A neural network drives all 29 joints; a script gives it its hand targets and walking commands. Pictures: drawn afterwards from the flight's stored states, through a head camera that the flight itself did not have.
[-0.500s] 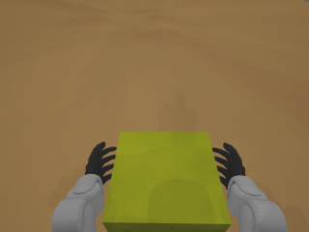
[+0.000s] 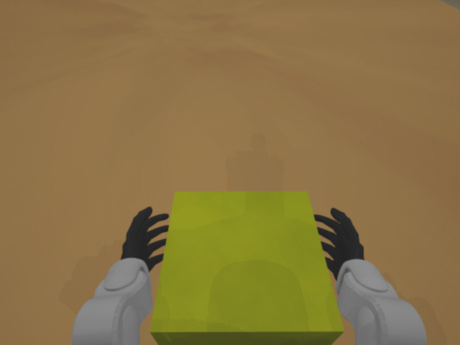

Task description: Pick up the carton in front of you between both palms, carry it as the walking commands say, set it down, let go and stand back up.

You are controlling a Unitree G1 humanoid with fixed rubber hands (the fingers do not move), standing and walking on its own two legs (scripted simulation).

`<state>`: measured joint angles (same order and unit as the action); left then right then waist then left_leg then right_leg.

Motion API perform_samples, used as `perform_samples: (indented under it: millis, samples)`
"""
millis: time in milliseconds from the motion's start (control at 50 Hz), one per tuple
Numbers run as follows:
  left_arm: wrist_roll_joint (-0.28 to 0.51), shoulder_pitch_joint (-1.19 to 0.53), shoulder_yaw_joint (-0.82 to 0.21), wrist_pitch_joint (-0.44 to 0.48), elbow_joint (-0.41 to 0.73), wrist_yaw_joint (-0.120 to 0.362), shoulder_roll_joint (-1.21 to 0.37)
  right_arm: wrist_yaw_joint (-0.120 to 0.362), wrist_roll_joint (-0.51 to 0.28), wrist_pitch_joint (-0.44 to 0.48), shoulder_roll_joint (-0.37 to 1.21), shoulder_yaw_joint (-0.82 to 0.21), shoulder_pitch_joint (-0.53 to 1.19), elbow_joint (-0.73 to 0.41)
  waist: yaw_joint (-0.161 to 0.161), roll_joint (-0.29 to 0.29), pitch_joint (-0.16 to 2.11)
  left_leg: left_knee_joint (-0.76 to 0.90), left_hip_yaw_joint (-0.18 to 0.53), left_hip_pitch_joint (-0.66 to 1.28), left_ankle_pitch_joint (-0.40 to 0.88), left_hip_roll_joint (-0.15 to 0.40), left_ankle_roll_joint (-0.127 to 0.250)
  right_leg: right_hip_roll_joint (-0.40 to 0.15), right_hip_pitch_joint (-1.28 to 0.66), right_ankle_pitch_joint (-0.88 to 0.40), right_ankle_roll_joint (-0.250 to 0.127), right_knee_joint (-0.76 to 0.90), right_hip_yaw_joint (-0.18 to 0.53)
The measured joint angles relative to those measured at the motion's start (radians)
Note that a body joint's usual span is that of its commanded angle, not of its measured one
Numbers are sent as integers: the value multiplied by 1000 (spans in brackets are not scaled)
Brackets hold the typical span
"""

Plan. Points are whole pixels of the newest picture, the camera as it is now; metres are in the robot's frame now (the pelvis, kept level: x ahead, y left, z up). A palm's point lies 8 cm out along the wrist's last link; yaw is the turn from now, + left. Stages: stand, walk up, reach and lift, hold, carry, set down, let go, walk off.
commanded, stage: carry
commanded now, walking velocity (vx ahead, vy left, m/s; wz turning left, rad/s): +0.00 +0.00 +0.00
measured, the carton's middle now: (240, 287) +0.22 +0.00 +0.01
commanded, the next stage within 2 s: hold in 1.90 s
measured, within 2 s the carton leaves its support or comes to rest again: neither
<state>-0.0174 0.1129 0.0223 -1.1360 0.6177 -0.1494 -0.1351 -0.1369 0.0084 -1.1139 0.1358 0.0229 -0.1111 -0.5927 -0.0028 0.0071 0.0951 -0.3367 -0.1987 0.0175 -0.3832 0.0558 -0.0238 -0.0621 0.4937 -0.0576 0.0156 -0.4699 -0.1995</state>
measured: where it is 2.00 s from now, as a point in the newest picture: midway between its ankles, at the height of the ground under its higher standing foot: outside the picture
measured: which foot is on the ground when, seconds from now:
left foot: down 0.00-0.06, up 0.08-0.20, down 0.22-1.00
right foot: up 0.00-0.00, down 0.02-1.00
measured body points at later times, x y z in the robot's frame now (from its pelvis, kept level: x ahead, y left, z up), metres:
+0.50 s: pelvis +0.14 +0.00 +0.00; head +0.12 +0.00 +0.45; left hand +0.38 +0.15 +0.08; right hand +0.39 -0.15 +0.08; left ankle +0.05 +0.11 -0.73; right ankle +0.15 -0.10 -0.73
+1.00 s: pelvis +0.12 +0.01 +0.00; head +0.11 +0.00 +0.45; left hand +0.40 +0.16 +0.03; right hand +0.41 -0.14 +0.03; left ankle +0.05 +0.11 -0.73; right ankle +0.15 -0.10 -0.73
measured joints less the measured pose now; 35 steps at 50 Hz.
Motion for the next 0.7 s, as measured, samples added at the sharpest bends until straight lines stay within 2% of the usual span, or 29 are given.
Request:
perform_samples:
  millis: [20,40,80,120,160,220,240,260,380,520,700]
  samples:
    - [4,-6,0,-4,2,-1,0,-3,-1,-7,0,2,3,-9,-1,-3,0,-58,2,0,-46,6,-11,5,-40,7,-24,33,-15]
    - [6,-19,-1,-2,-12,-3,0,-5,-1,-15,-1,12,16,-8,3,-26,-1,-144,8,-29,-69,30,-18,18,-50,79,-63,18,-28]
    - [12,-52,2,0,-46,-5,2,-11,-2,-31,-3,30,46,3,11,-60,-23,-344,73,-123,-112,40,-23,31,-51,161,-102,-21,-42]
    - [19,-57,9,-2,-58,-5,2,-14,2,-41,-4,28,51,6,9,-64,-42,-418,117,-197,-165,17,-11,26,-76,150,-82,0,-41]
    - [20,-42,14,-1,-56,-2,0,-14,7,-45,-3,19,46,9,9,-57,-51,-335,124,-230,-175,4,3,24,-106,164,-88,32,-38]
    - [16,-26,17,6,-48,9,-1,-13,14,-42,-2,8,41,8,11,-46,-58,-171,106,-246,-22,3,12,24,-147,181,-88,57,-36]
    - [14,-20,18,8,-43,11,-2,-13,14,-40,-1,4,38,7,13,-47,-54,-145,101,-235,71,9,9,29,-160,192,-85,55,-34]
    - [13,-16,18,8,-40,12,-2,-13,15,-38,-1,2,34,6,14,-49,-45,-128,98,-221,106,15,5,33,-171,205,-81,49,-34]
    - [-1,-37,17,-7,-59,17,0,-9,22,-40,-2,7,40,25,7,-27,28,-126,92,-177,26,12,-3,23,-186,283,-60,-5,-28]
    - [-33,-46,15,-17,-129,26,2,7,38,-39,-3,15,47,104,-2,-17,47,-151,80,-163,-12,6,0,9,-183,338,-42,-65,-12]
    - [-85,-92,26,75,-288,61,7,41,94,55,-8,23,93,267,2,-22,17,-171,71,-162,-28,2,11,0,-183,350,-35,-86,-6]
